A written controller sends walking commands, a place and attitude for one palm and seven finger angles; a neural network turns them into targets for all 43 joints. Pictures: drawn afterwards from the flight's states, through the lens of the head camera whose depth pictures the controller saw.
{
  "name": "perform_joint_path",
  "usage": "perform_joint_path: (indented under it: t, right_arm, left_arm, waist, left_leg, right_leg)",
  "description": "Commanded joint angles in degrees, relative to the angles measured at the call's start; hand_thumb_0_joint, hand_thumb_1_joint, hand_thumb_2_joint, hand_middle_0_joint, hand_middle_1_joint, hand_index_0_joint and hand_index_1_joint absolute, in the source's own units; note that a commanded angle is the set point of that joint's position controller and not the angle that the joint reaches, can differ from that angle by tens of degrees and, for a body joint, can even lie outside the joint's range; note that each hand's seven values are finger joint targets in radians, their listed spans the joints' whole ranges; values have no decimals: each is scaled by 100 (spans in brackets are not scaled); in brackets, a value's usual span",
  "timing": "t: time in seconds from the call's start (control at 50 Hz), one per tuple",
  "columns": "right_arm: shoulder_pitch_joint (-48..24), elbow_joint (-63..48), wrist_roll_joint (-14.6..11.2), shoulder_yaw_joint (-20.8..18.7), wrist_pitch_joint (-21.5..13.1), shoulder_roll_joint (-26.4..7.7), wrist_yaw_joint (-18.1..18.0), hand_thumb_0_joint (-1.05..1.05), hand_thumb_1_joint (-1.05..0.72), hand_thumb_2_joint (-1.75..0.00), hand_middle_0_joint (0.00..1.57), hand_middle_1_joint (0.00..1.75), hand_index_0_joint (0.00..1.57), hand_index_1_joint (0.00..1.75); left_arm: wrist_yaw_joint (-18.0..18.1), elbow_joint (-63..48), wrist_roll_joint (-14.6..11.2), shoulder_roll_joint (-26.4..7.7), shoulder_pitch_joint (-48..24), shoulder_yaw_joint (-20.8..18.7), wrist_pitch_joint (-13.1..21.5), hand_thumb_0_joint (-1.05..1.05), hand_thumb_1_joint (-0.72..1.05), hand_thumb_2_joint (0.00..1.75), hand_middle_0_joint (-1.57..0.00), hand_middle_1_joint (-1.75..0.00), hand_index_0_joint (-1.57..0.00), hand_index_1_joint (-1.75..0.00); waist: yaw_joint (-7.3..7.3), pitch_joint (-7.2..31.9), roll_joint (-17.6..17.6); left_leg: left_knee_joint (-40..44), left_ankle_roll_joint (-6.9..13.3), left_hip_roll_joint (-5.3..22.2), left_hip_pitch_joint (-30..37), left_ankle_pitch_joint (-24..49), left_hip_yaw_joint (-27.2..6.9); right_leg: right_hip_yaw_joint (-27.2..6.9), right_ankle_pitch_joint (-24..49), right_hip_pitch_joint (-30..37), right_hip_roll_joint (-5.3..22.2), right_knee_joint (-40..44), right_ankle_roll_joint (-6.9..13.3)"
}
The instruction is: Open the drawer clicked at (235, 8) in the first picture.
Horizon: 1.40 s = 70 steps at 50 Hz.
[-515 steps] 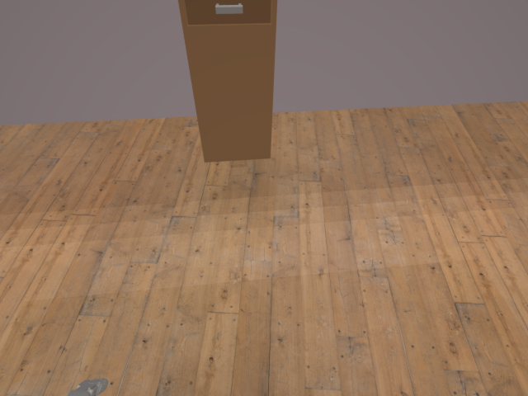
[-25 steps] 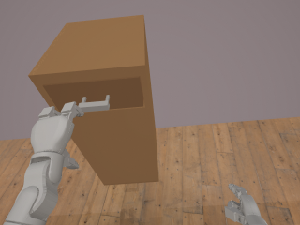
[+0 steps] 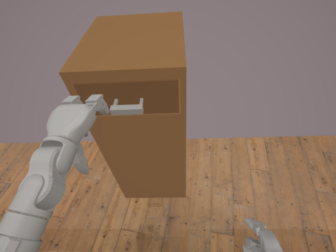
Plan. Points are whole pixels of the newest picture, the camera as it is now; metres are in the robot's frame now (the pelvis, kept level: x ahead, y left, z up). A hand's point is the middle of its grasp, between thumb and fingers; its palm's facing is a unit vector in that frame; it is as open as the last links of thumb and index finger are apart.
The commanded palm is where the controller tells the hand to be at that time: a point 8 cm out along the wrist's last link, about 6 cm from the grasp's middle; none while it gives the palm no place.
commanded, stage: raise the hand with hooked fingers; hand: left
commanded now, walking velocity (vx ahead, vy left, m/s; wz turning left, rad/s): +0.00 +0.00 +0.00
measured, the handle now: (127, 105) +0.52 +0.22 +0.04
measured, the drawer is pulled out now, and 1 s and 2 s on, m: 0.00 0.00 0.00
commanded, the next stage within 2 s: move the hooked fingers above the handle in 0.14 s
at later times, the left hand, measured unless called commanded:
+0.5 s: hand (96, 133) +0.32 +0.22 +0.13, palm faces +0.05 -0.04 -1.00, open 13.8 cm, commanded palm +0.30 +0.23 +0.20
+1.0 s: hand (106, 117) +0.39 +0.22 +0.12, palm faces +0.08 -0.04 -1.00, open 13.8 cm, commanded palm +0.36 +0.22 +0.18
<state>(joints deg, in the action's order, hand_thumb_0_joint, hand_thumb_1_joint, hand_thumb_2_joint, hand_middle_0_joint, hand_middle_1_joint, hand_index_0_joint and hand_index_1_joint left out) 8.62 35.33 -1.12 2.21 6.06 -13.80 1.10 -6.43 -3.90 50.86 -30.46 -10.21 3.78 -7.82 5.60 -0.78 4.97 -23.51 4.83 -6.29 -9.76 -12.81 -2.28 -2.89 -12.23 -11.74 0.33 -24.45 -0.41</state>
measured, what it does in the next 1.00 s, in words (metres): stands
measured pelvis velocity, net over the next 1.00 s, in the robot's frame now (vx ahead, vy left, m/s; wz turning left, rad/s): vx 0.02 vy -0.05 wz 0.00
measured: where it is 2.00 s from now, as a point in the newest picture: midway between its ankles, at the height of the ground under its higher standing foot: outside the picture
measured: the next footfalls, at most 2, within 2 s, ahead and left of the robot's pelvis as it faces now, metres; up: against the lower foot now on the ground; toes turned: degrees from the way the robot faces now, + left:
none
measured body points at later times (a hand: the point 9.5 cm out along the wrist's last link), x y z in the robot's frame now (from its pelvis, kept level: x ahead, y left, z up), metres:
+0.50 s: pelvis +0.00 -0.04 +0.00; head +0.01 -0.08 +0.45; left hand +0.32 +0.22 +0.18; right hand +0.21 -0.25 -0.10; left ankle -0.01 +0.06 -0.74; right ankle +0.01 -0.14 -0.74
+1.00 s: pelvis +0.02 -0.05 -0.01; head +0.05 -0.08 +0.44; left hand +0.38 +0.22 +0.17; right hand +0.18 -0.29 -0.13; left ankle -0.01 +0.06 -0.74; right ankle +0.01 -0.14 -0.74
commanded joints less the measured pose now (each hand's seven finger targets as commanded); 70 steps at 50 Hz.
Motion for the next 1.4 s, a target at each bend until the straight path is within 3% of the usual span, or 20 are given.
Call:
perform_joint_path:
  t: [0.0, 0.14, 0.2, 0.26, 0.28, 0.3, 0.38, 0.44, 0.48, 0.52, 0.66, 0.78, 0.9, 1.0, 1.08, 1.14, 1.18, 1.26, 1.32, 1.38]
  right_arm:
    - [-878, -844, 17, -301, -410, -617, -48, 0, -90, -90, 20, 30, 20, 30]
    - [-910, -699, -62, -339, -377, -672, -47, 0, -90, -90, 20, 30, 20, 30]
    - [-990, -766, -95, -317, -345, -681, -56, 0, -90, -90, 20, 30, 20, 30]
    - [-1022, -811, -71, -304, -294, -721, -118, 0, -90, -90, 20, 30, 20, 30]
    - [-1065, -845, -103, -286, -310, -723, -122, 0, -90, -90, 20, 30, 20, 30]
    - [-1031, -812, -72, -251, -311, -689, -158, 0, -90, -90, 20, 30, 20, 30]
    - [-937, -714, -72, -256, -312, -719, -298, 0, -90, -90, 20, 30, 20, 30]
    - [-876, -675, -57, -274, -352, -655, -359, 0, -90, -90, 20, 30, 20, 30]
    - [-806, -639, -56, -308, -351, -684, -371, 0, -90, -90, 20, 30, 20, 30]
    - [-799, -643, -58, -332, -356, -667, -383, 0, -90, -90, 20, 30, 20, 30]
    - [-689, -693, -93, -396, -276, -786, -425, 0, -90, -90, 20, 30, 20, 30]
    - [-501, -630, -68, -460, -259, -819, -488, 0, -90, -90, 20, 30, 20, 30]
    - [-357, -572, -86, -534, -265, -763, -440, 0, -90, -90, 20, 30, 20, 30]
    - [-265, -556, -138, -536, -197, -804, -377, 0, -90, -90, 20, 30, 20, 30]
    - [-230, -621, -122, -549, -152, -819, -375, 0, -90, -90, 20, 30, 20, 30]
    - [-184, -596, -127, -532, -135, -788, -382, 0, -90, -90, 20, 30, 20, 30]
    - [-120, -541, -121, -519, -125, -815, -387, 0, -90, -90, 20, 30, 20, 30]
    - [-20, -466, -102, -518, -141, -741, -358, 0, -90, -90, 20, 30, 20, 30]
    - [60, -391, -90, -516, -109, -735, -318, 0, -90, -90, 20, 30, 20, 30]
    - [78, -367, -85, -525, -47, -780, -261, 0, -90, -90, 20, 30, 20, 30]
  left_arm:
    - [591, -1506, 69, -1443, -2147, -1155, 370, 0, -50, 30, -30, -120, -30, -120]
    - [774, -892, -19, -1091, -1907, -860, 73, 0, -50, 30, -30, -120, -30, -120]
    - [584, -697, -16, -908, -1688, -619, -144, 0, -50, 30, -30, -120, -30, -120]
    - [461, -785, 59, -1173, -1790, -735, -153, 0, -50, 30, -30, -120, -30, -120]
    - [434, -753, 75, -1318, -1787, -896, -132, 0, -50, 30, -30, -120, -30, -120]
    - [398, -663, 88, -1138, -1990, -659, -73, 0, -50, 30, -30, -120, -30, -120]
    - [495, -195, 58, -1791, -2250, -1294, 229, 0, -50, 30, -30, -120, -30, -120]
    - [618, -78, 42, -1667, -2588, -1202, 479, 0, -50, 30, -30, -120, -30, -120]
    - [696, 141, 14, -1888, -2568, -1441, 561, 0, -50, 30, -30, -120, -30, -120]
    - [714, 220, 15, -1655, -2563, -1226, 603, 0, -50, 30, -30, -120, -30, -120]
    - [533, 732, 9, -1545, -2581, -960, 557, 0, -50, 30, -30, -120, -30, -120]
    - [634, 794, -26, -2042, -2838, -1468, 902, 0, -50, 30, -30, -120, -30, -120]
    - [1039, 989, 61, -2038, -2999, -1613, 1008, 0, -50, 30, -30, -120, -30, -120]
    - [1056, 1384, 182, -1415, -3207, -888, 635, 0, -50, 30, -30, -120, -30, -120]
    - [940, 1224, 212, -1254, -3415, -632, 497, 0, -50, 30, -30, -120, -30, -120]
    - [914, 1216, 250, -1075, -3722, -408, 515, 0, -50, 30, -30, -120, -30, -120]
    - [965, 1340, 295, -1142, -4014, -435, 540, 0, -50, 30, -30, -120, -30, -120]
    - [1220, 1515, 455, -1199, -4392, -539, 564, 0, -50, 30, -30, -120, -30, -120]
    - [1396, 1888, 518, -1351, -4343, -777, 451, 0, -50, 30, -30, -120, -30, -120]
    - [1428, 2232, 547, -1182, -4237, -640, 242, 0, -50, 30, -30, -120, -30, -120]
  waist:
    - [68, 1730, 77]
    - [13, 1387, 63]
    - [-31, 1397, -336]
    - [-50, 1516, -442]
    - [-57, 1437, -402]
    - [-120, 1394, -474]
    - [-89, 1272, -467]
    - [-105, 1487, -258]
    - [-84, 1563, -213]
    - [-118, 1672, -96]
    - [-202, 1709, -544]
    - [-167, 2023, -581]
    - [-118, 2171, -329]
    - [-301, 2023, -320]
    - [-339, 2335, -512]
    - [-402, 2234, -410]
    - [-431, 2092, -386]
    - [-329, 2339, -107]
    - [-255, 2479, -236]
    - [-277, 2446, -297]
  left_leg:
    - [336, -625, 593, 433, 1894, -416]
    - [427, -651, 532, 246, 1586, -250]
    - [417, -530, 497, 119, 1306, -101]
    - [360, -426, 442, 105, 1284, -15]
    - [340, -406, 460, 39, 1171, -23]
    - [333, -378, 422, 27, 1092, 14]
    - [288, -327, 366, -147, 895, 85]
    - [179, -311, 291, -122, 1069, 125]
    - [143, -327, 280, -211, 1109, 129]
    - [56, -304, 262, -169, 1260, 198]
    - [-93, -251, 241, -442, 1302, 241]
    - [-259, -222, 221, -582, 1349, 238]
    - [-347, -241, 249, -587, 1614, 243]
    - [-371, -271, 326, -440, 1751, 234]
    - [-407, -260, 356, -220, 1972, 166]
    - [-415, -286, 398, -66, 1998, 81]
    - [-379, -345, 430, -79, 2001, 26]
    - [-425, -466, 461, 82, 2422, -37]
    - [-451, -519, 488, 7, 2736, -26]
    - [-437, -558, 518, -61, 2880, 14]
  right_leg:
    - [359, 557, 571, -193, 4, 378]
    - [383, 499, 481, -172, 115, 384]
    - [368, 418, 592, -150, 146, 357]
    - [300, 545, 712, -126, 186, 330]
    - [277, 445, 664, -164, 192, 332]
    - [309, 386, 633, -120, 207, 317]
    - [199, 329, 680, -125, 303, 294]
    - [150, 636, 761, -88, 258, 285]
    - [101, 705, 854, -88, 245, 292]
    - [86, 1004, 850, -53, 187, 275]
    - [53, 1440, 870, -3, 32, 212]
    - [-41, 1801, 970, 24, -152, 162]
    - [37, 1804, 779, -32, -290, 229]
    - [191, 1593, 336, -96, -319, 270]
    - [218, 1665, 383, -112, -362, 277]
    - [268, 1435, 86, -143, -377, 293]
    - [305, 1256, -47, -159, -358, 328]
    - [344, 1281, -128, -187, -472, 381]
    - [352, 1465, 25, -192, -534, 390]
    - [356, 1526, 47, -189, -516, 381]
